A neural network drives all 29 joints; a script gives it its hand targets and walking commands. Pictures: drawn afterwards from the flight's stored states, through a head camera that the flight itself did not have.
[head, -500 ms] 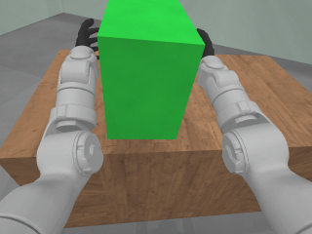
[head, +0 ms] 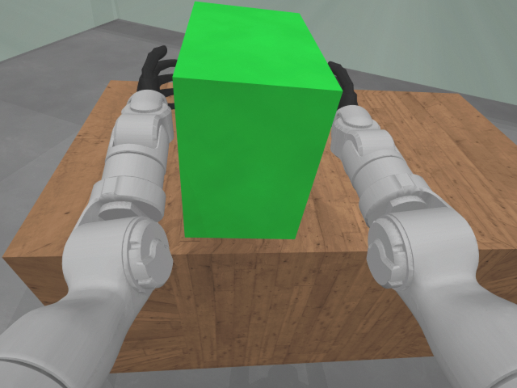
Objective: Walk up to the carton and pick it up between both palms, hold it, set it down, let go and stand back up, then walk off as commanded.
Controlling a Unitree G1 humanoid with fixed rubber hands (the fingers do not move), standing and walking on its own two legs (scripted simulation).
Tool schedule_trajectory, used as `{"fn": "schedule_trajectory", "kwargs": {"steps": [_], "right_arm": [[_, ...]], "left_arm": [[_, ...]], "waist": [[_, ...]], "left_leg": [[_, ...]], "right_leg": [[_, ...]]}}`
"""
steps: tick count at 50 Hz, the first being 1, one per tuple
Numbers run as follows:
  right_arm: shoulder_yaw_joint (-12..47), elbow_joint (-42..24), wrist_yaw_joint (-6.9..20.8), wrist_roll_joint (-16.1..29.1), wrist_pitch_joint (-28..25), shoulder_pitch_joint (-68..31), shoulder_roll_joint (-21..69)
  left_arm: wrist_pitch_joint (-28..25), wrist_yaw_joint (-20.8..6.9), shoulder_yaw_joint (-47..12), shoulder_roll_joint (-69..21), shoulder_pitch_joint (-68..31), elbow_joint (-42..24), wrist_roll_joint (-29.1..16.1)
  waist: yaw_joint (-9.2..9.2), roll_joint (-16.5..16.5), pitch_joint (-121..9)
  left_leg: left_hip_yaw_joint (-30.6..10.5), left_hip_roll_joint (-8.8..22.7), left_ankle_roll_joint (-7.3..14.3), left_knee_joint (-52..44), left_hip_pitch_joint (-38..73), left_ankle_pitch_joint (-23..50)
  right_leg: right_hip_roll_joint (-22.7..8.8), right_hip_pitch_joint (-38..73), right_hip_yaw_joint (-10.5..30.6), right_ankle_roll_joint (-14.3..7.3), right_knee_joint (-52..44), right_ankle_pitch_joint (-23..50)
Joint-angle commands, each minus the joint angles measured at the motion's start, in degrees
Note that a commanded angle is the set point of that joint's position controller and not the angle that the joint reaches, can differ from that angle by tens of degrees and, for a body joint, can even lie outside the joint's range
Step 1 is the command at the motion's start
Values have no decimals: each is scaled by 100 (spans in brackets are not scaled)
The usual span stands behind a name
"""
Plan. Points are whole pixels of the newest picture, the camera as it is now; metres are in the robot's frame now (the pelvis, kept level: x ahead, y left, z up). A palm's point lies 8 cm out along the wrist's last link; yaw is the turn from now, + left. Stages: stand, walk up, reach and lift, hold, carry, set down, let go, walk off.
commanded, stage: set down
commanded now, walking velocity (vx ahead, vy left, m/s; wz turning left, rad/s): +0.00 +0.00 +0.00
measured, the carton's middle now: (244, 120) +0.50 +0.03 +0.18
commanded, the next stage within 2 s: none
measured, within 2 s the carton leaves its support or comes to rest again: neither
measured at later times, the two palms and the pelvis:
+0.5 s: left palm (156, 105) +0.44 +0.16 +0.24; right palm (338, 124) +0.44 -0.12 +0.22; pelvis +0.01 +0.00 +0.00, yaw +0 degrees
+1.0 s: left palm (154, 114) +0.44 +0.17 +0.22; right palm (330, 134) +0.45 -0.11 +0.19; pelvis +0.01 +0.00 +0.00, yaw +0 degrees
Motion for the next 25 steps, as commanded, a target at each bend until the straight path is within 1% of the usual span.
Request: {"fn": "schedule_trajectory", "kwargs": {"steps": [1, 2, 3, 4, 5, 6, 7, 8, 9, 10, 11, 12, 13, 14, 15, 16, 17, 18, 19, 20, 21, 22, 23, 24, 25], "right_arm": [[-274, -954, 948, -140, -376, -4039, 3239], [-267, -1497, 967, -48, -521, -4291, 3185], [-479, -896, 988, -136, -447, -4059, 3054], [-606, -1010, 981, -273, -431, -3985, 2977], [-458, -1219, 1005, -187, -500, -4092, 3029], [-548, -809, 1028, -235, -486, -3937, 3017], [-395, -1094, 1081, -225, -525, -4097, 3121], [-372, -1243, 1044, -206, -587, -4156, 3274], [-415, -1220, 1030, -210, -648, -4062, 3153], [-355, -1349, 1030, -258, -661, -4202, 3207], [-338, -1421, 1050, -220, -713, -4300, 3170], [-321, -1492, 1059, -209, -712, -4205, 3161], [-519, -1460, 1088, -332, -737, -4245, 3135], [-496, -1310, 1083, -348, -713, -4176, 3120], [-604, -1263, 1077, -493, -666, -3937, 3034], [-525, -1426, 1075, -444, -673, -4067, 3051], [-588, -1456, 1122, -540, -690, -4085, 3018], [-631, -1691, 1124, -573, -813, -4280, 3152], [-682, -1460, 1102, -577, -720, -4193, 3117], [-739, -1551, 1163, -622, -769, -4196, 3127], [-633, -1680, 1141, -607, -855, -4283, 3193], [-699, -1320, 1168, -608, -799, -4148, 3136], [-757, -1603, 1171, -751, -747, -4043, 3118], [-774, -1566, 1180, -795, -832, -4109, 3168], [-733, -1409, 1221, -682, -827, -3952, 3253]], "left_arm": [[-535, -713, -1180, -3140, -3785, 280, -416], [-580, -692, -1325, -3173, -3982, 64, -541], [-589, -696, -999, -2947, -3816, 410, -339], [-526, -694, -1116, -3117, -3577, 404, -350], [-531, -688, -1191, -3151, -3595, 248, -407], [-574, -665, -1259, -3188, -3753, 265, -442], [-592, -650, -1118, -3119, -3771, 335, -432], [-600, -653, -1111, -3181, -3651, 313, -446], [-691, -645, -1137, -3173, -3634, 230, -395], [-685, -627, -1215, -3328, -3696, 107, -411], [-685, -598, -1244, -3349, -3573, 254, -403], [-687, -623, -1185, -3353, -3547, 218, -400], [-738, -630, -1237, -3392, -3774, 196, -413], [-702, -629, -1108, -3276, -3398, 425, -344], [-674, -647, -1037, -3333, -3323, 531, -319], [-655, -677, -899, -3218, -3280, 641, -281], [-655, -670, -792, -3142, -3188, 632, -227], [-776, -669, -840, -3182, -3463, 302, -227], [-742, -693, -808, -3210, -3383, 583, -203], [-748, -656, -801, -3243, -3423, 500, -185], [-822, -650, -1095, -3374, -3602, 232, -343], [-825, -665, -991, -3340, -3460, 528, -337], [-786, -668, -855, -3206, -3335, 610, -250], [-800, -669, -884, -3388, -3363, 542, -289], [-869, -658, -969, -3323, -3561, 373, -259]], "waist": [[290, 348, -2393], [268, 285, -2784], [253, 269, -2344], [210, 372, -2282], [222, 397, -2388], [205, 571, -2375], [394, 422, -2361], [435, 323, -2770], [355, 326, -2809], [403, 552, -2952], [415, 495, -2956], [443, 525, -2707], [266, 484, -2813], [372, 383, -2757], [298, 421, -2409], [423, 291, -2390], [490, 247, -2381], [481, 137, -2876], [376, 87, -2400], [443, 287, -2720], [345, 265, -3083], [309, 247, -2620], [389, 146, -2484], [371, 287, -2852], [403, 365, -2825]], "left_leg": [[721, -254, -137, 42, 1373, 2114], [707, -283, -196, 28, 1355, 2309], [666, -236, -167, -50, 1334, 2048], [705, -220, -189, -25, 1276, 2066], [696, -254, -257, -8, 1428, 2295], [627, -214, -280, 44, 1509, 2284], [648, -215, -212, -42, 1541, 2203], [685, -233, -143, 113, 1566, 2516], [728, -229, -183, 90, 1515, 2434], [688, -218, -247, 159, 1568, 2777], [712, -228, -276, 165, 1500, 2746], [747, -222, -232, 176, 1447, 2834], [696, -189, -276, 130, 1529, 2592], [695, -203, -250, 126, 1443, 2685], [708, -193, -252, 125, 1421, 2705], [742, -214, -202, 74, 1366, 2684], [763, -231, -180, -5, 1265, 2387], [773, -222, -157, 64, 1314, 2537], [782, -226, -137, -36, 1160, 2294], [766, -219, -175, 7, 1208, 2338], [764, -225, -221, 112, 1398, 2650], [709, -175, -200, 76, 1407, 2616], [794, -197, -182, -2, 1210, 2425], [757, -191, -193, 100, 1249, 2708], [737, -136, -241, 134, 1424, 2833]], "right_leg": [[342, 341, -772, 173, -485, 1701], [414, 469, -827, 206, -319, 1831], [362, 417, -769, 216, -412, 1655], [398, 293, -795, 139, -449, 1601], [427, 366, -825, 168, -388, 1673], [390, 171, -807, 76, -466, 1552], [375, 143, -802, 138, -475, 1449], [358, 198, -763, 185, -374, 1900], [373, 307, -781, 168, -386, 1960], [408, 342, -811, 134, -364, 2084], [431, 333, -825, 131, -329, 2044], [408, 371, -817, 125, -326, 2226], [427, 241, -854, 132, -399, 1959], [424, 235, -833, 137, -439, 2088], [405, 190, -835, 118, -449, 2006], [385, 242, -835, 130, -456, 1905], [343, 407, -819, 161, -486, 1861], [366, 523, -820, 209, -360, 2210], [335, 555, -777, 212, -419, 2079], [345, 428, -767, 174, -403, 2080], [398, 392, -840, 158, -360, 2328], [360, 173, -848, 153, -418, 2119], [354, 286, -828, 169, -472, 2045], [331, 269, -857, 141, -412, 2234], [365, 132, -885, 158, -319, 2163]]}}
